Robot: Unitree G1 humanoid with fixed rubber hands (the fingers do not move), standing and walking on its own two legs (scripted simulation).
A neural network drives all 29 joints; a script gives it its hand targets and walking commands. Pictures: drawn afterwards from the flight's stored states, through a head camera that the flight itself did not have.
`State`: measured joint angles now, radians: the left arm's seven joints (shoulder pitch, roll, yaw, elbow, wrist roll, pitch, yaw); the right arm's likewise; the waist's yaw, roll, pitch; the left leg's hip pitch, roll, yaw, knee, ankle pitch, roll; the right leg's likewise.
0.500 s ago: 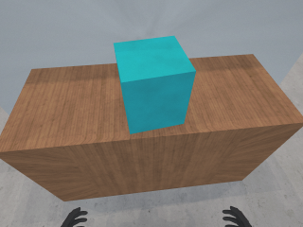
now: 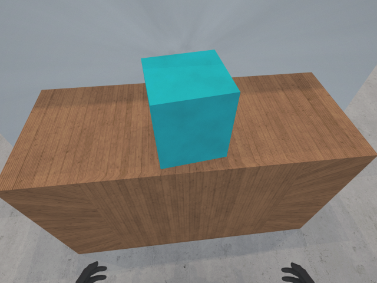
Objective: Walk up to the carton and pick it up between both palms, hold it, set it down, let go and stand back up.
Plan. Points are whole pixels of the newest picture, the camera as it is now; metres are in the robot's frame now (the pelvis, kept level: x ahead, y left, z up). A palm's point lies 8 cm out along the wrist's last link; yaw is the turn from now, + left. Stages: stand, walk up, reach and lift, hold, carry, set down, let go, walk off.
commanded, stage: stand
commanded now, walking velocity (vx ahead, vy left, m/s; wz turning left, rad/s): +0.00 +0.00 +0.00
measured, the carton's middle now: (186, 111) +0.57 +0.01 +0.02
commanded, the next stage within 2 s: walk up in 1.66 s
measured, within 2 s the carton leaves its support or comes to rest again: neither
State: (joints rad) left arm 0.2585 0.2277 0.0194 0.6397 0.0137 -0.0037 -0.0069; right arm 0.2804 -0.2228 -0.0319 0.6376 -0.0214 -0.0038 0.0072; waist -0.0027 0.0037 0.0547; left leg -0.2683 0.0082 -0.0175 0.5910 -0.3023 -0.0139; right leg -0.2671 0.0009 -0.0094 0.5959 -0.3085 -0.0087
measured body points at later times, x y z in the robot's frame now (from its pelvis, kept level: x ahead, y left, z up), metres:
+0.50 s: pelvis +0.00 +0.00 +0.00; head +0.02 +0.00 +0.45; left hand +0.11 +0.25 -0.11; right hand +0.11 -0.25 -0.11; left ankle +0.01 +0.13 -0.73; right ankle +0.01 -0.11 -0.73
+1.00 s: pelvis -0.01 +0.00 +0.00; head +0.01 +0.00 +0.45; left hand +0.09 +0.25 -0.11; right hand +0.09 -0.25 -0.11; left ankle +0.01 +0.13 -0.73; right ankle +0.01 -0.11 -0.73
